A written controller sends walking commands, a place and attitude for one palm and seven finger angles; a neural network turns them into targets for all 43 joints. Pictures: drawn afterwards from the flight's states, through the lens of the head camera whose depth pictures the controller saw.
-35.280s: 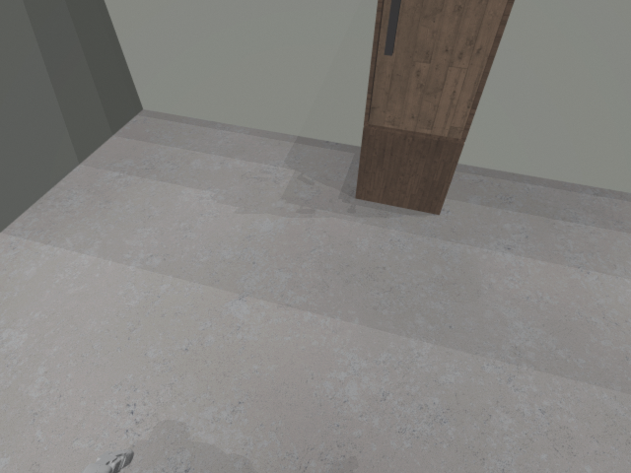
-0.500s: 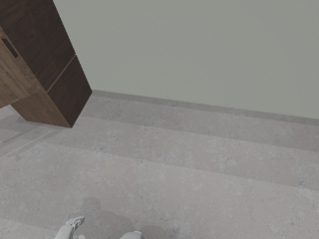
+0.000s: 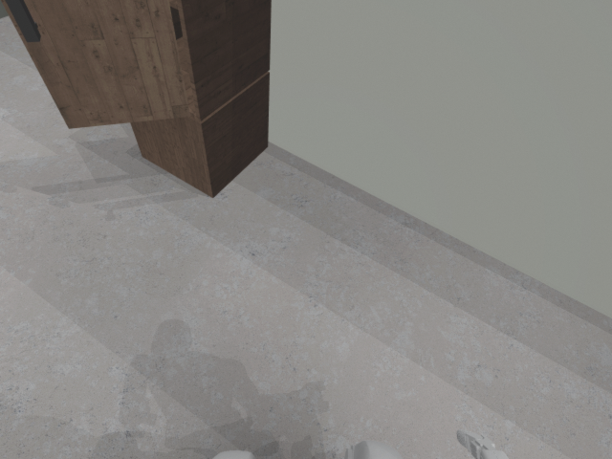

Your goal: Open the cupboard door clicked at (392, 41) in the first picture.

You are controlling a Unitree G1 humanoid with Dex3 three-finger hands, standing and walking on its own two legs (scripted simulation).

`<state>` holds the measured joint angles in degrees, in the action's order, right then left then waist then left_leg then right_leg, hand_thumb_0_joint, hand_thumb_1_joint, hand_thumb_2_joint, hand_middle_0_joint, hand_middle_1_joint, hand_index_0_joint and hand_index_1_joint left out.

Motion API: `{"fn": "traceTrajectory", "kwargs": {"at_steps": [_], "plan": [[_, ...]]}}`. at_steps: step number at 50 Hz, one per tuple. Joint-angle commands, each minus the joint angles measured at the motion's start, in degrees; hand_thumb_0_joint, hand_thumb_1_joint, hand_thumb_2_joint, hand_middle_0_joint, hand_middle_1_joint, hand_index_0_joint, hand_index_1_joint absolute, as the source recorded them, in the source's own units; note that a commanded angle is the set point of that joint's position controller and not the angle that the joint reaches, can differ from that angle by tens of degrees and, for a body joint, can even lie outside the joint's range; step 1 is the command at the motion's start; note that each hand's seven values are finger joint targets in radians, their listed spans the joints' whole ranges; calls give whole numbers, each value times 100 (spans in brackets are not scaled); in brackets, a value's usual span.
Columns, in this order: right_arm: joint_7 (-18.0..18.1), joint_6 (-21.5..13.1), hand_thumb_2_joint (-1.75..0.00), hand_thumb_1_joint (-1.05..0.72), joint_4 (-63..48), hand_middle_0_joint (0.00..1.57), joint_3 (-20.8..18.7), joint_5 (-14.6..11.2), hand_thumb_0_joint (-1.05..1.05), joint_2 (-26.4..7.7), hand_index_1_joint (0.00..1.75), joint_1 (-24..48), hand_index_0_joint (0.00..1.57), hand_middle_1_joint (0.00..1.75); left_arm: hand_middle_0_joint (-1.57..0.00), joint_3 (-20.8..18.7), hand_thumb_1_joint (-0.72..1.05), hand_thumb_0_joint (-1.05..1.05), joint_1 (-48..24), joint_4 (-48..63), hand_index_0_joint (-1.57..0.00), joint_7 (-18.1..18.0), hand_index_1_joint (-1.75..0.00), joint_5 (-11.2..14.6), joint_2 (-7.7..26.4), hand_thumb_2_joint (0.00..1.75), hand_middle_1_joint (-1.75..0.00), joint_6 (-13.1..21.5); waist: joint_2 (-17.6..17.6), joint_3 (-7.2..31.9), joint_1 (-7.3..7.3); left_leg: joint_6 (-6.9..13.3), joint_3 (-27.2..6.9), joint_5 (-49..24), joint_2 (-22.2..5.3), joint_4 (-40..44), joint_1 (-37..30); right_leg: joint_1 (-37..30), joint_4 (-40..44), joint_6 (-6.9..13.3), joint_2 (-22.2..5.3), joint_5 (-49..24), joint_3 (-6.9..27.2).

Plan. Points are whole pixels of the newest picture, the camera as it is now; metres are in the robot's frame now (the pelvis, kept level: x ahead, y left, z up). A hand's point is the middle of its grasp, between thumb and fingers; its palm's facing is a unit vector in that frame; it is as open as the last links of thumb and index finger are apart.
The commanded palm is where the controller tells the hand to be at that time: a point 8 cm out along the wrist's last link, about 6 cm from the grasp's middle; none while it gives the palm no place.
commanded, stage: turn to face it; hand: left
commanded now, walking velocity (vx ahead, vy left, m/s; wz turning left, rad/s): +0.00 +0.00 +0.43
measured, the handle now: out of the picture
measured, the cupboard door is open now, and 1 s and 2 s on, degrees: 49 49 49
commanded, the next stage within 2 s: take the last steps up to it in 0.44 s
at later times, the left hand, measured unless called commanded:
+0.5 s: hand out of the picture +0.07 +0.15 -0.15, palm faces +0.17 -0.95 -0.25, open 7.4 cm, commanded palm none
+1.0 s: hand out of the picture -0.06 +0.22 -0.18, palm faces +0.40 -0.89 -0.21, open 7.4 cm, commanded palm none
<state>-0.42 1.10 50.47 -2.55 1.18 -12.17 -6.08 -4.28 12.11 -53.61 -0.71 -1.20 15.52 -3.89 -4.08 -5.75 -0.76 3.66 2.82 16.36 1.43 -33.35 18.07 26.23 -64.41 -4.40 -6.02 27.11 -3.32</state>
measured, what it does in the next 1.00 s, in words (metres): steps on the spot, turning left: right foot, then left foot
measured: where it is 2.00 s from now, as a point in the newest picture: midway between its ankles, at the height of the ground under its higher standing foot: (224, 385)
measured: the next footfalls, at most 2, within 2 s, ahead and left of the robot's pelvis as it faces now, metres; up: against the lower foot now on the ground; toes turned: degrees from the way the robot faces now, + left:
right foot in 0.38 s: +0.04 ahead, -0.15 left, +0.00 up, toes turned +7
left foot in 0.88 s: +0.05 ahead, +0.13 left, +0.00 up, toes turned +24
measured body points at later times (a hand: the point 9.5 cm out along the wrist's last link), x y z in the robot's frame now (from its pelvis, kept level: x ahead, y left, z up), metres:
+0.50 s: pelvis +0.01 -0.05 +0.01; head +0.05 -0.06 +0.45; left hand +0.06 +0.20 -0.13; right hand +0.08 -0.29 -0.16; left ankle -0.02 +0.07 -0.68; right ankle +0.00 -0.16 -0.73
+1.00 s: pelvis +0.05 +0.04 +0.00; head +0.07 +0.07 +0.45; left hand -0.07 +0.26 -0.16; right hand +0.24 -0.15 -0.13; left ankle +0.02 +0.12 -0.73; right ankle +0.02 -0.11 -0.65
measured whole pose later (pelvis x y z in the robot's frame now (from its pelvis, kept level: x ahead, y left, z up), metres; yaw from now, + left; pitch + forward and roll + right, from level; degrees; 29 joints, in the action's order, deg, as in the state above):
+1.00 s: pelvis +0.05 +0.04 +0.00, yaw +19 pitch +0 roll +1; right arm -0.2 -2.3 53.6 -1.7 1.6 -11.0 -8.3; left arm -3.8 19.8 -62.3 0.5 -1.5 13.5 -1.3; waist -3.6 -3.0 -2.9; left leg 3.6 5.9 17.8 1.6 -30.9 13.9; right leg 22.8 -64.8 -0.8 -6.8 26.9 -3.7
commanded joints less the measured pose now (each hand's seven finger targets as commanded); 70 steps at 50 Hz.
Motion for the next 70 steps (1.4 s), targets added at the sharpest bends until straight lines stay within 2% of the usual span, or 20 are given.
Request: {"fn": "traceTrajectory", "kwargs": {"at_steps": [1,12,17,18,20,21,23,27,37,42,43,44,46,52,63,66,67,68,69,70], "plan": [[179,-105,-90,-90,-160,20,-246,-28,0,-1097,30,-459,20,30,-20,-83,90,0,-34,471,-20,34,-30,0,343,90,-30,200,1004,955,111,449,-1483,-2731,-1429,1429,-1173,605,-240,-56,-24,-690,422],[143,-42,-90,-90,78,20,-287,46,0,-1057,30,-824,20,30,-20,20,90,0,-537,638,-20,-6,-30,32,183,90,-30,217,1264,861,259,620,-2063,-2162,-1365,1404,-937,-136,1634,-8,338,-285,279],[141,-15,-90,-90,82,20,-287,-7,0,-965,30,-586,20,30,-20,4,90,0,81,424,-20,-54,-30,83,192,90,-30,314,1131,991,-58,337,-2071,-2063,-1056,923,-137,-1797,3651,139,516,-1295,185],[119,-26,-90,-90,73,20,-264,-54,0,-815,30,-577,20,30,-20,-31,90,0,272,371,-20,-86,-30,71,376,90,-30,374,726,1098,-139,88,-1903,-1532,-806,593,314,-2506,4300,224,195,-1700,520],[86,-8,-90,-90,-81,20,-218,-81,0,-485,30,-524,20,30,-20,-136,90,0,378,365,-20,-126,-30,-29,996,90,-30,433,-1211,900,-200,-507,-530,1637,263,-1523,1287,-2418,4904,1292,-1999,-2454,2375],[56,50,-90,-90,-67,20,-268,-40,0,-611,30,-545,20,30,-20,-81,90,0,233,441,-20,-130,-30,-8,921,90,-30,406,-687,742,-140,-485,-626,1709,62,-2345,1114,-1829,4891,1531,-2061,-2470,2048],[49,155,-90,-90,238,20,-279,-14,0,-525,30,-601,20,30,-20,-5,90,0,-161,426,-20,-149,-30,22,470,90,-30,456,-751,447,133,-598,-603,1140,-86,-3097,1412,-1972,4626,1361,-1269,-3691,1348],[27,152,-90,-90,313,20,-195,-59,0,-353,30,-442,20,30,-20,25,90,0,211,269,-20,-139,-30,27,372,90,-30,516,-538,603,34,-719,-345,871,-193,-2742,1303,-2447,4335,1192,-1034,-4918,601],[-172,-1,-90,-90,10,20,-124,-26,0,-316,30,563,20,30,-20,-144,90,0,1071,-284,-20,-7,-30,-72,668,90,-30,660,-601,89,-383,-612,-21,837,-404,-1229,1335,-2532,5043,1312,-1711,-1818,999],[-141,-158,-90,-90,286,20,-100,-16,0,-402,30,-495,20,30,-20,-168,90,0,533,-313,-20,67,-30,-40,738,90,-30,626,-200,395,272,-420,555,-6,41,711,-1282,-1086,3988,782,-1157,-1688,0],[-68,-217,-90,-90,497,20,-193,4,0,-841,30,-1208,20,30,-20,-111,90,0,500,-229,-20,112,-30,1,504,90,-30,606,800,828,576,-194,-110,197,-472,1030,-2414,-400,2630,541,-703,-1528,-444],[-1,-266,-90,-90,617,20,-359,76,0,-1449,30,-1965,20,30,-20,-11,90,0,388,2,-20,156,-30,35,117,90,-30,605,2486,1116,845,470,-2450,111,-2045,1576,-3036,979,767,190,147,703,-820],[121,-211,-90,-90,618,20,-273,34,0,-1361,30,-1966,20,30,-20,35,90,0,-217,193,-20,109,-30,9,143,90,-30,597,1332,705,752,1040,-2457,-349,-2358,1873,-2366,1566,-556,426,-93,585,90],[165,-489,-90,-90,550,20,-19,-4,0,-611,30,-1276,20,30,-20,79,90,0,406,-288,-20,173,-30,-36,-56,90,-30,490,888,282,23,695,-1005,-1984,-1458,2188,-1413,1001,-216,355,-153,-1039,138],[201,-515,-90,-90,1231,20,42,59,0,-408,30,-2272,20,30,-20,161,90,0,-1013,250,-20,185,-30,-3,-249,90,-30,523,793,-87,297,630,-523,-3204,-1524,1962,-1840,479,2246,555,149,-1398,-201],[211,-496,-90,-90,1357,20,52,44,0,-481,30,-2236,20,30,-20,100,90,0,-403,120,-20,177,-30,-2,-102,90,-30,571,489,145,-81,463,-350,-3942,-1404,1060,-1514,-893,2916,721,470,-1378,-357],[216,-504,-90,-90,1340,20,44,-2,0,-520,30,-2126,20,30,-20,35,90,0,304,-99,-20,160,-30,-11,0,90,-30,618,407,453,-408,272,-210,-3956,-1155,195,-1058,-2022,3310,814,481,-1705,-279],[184,-532,-90,-90,1250,20,31,-78,0,-418,30,-2024,20,30,-20,-91,90,0,1191,-345,-20,112,-30,-44,399,90,-30,680,-107,946,-753,22,98,-2881,-734,-1095,32,-3486,3499,1156,-342,-1831,791],[175,-549,-90,-90,1102,20,28,-133,0,-258,30,-2161,20,30,-20,-211,90,0,1794,-497,-20,70,-30,-21,846,90,-30,690,-1035,1494,-786,-282,356,1062,142,-2957,1296,-4464,4307,1961,-1976,-2372,3117],[154,-495,-90,-90,1032,20,-18,-94,0,-455,30,-1824,20,30,-20,-205,90,0,1637,-454,-20,30,-30,92,887,90,-30,673,-416,1198,-719,-233,-247,1626,-159,-3866,1611,-3819,4839,2179,-2270,-1989,3420]]}}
